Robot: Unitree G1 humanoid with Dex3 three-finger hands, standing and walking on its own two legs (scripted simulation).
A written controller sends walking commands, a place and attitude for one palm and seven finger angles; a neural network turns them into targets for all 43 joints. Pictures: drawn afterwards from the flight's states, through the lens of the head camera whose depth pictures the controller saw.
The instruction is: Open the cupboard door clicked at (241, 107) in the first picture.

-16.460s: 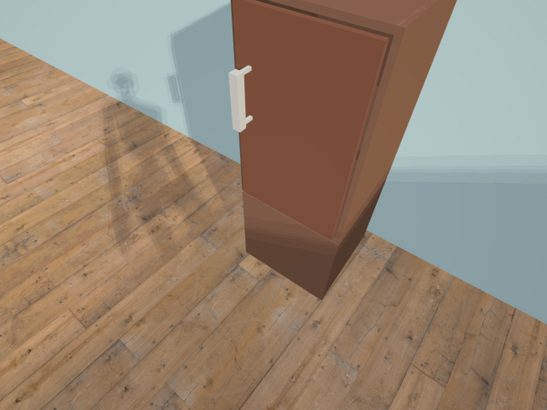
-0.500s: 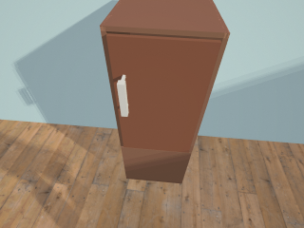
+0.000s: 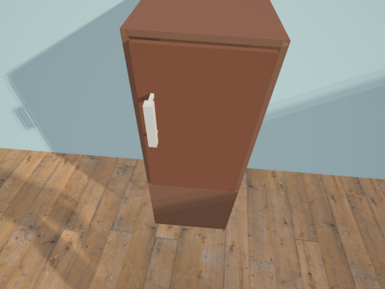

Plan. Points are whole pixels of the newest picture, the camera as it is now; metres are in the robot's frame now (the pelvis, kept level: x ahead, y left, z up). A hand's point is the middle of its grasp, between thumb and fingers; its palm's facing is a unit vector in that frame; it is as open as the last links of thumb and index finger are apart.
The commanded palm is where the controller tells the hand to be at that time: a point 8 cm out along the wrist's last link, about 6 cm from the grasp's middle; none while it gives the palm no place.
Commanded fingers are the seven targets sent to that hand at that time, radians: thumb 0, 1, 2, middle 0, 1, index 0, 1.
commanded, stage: look again from close up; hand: left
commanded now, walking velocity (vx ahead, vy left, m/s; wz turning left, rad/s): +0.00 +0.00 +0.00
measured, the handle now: (152, 120) +0.54 +0.15 +0.03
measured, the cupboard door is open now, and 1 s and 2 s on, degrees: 0 0 0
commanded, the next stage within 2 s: raise the hand with hooked fingers in 0.28 s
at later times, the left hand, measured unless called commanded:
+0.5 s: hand (80, 284) +0.15 +0.24 -0.09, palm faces +0.30 -0.93 -0.20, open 7.5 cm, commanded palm +0.11 +0.29 -0.07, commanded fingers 0.00 0.74 0.83 -0.21 -0.41 -0.21 -0.41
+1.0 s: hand (86, 254) +0.19 +0.23 -0.04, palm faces -0.01 -1.00 -0.07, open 9.8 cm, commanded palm +0.17 +0.29 -0.03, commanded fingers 0.00 0.15 0.58 -0.25 -0.78 -0.25 -0.78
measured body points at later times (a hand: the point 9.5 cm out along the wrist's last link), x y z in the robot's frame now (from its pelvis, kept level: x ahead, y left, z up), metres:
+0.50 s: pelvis +0.01 +0.00 -0.01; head +0.01 +0.01 +0.44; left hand +0.13 +0.29 -0.07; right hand +0.12 -0.26 -0.12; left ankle +0.02 +0.09 -0.75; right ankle +0.04 -0.14 -0.74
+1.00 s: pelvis +0.00 -0.03 -0.09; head +0.07 -0.01 +0.35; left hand +0.19 +0.29 -0.03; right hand +0.22 -0.25 -0.16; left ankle +0.01 +0.09 -0.74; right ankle +0.04 -0.14 -0.74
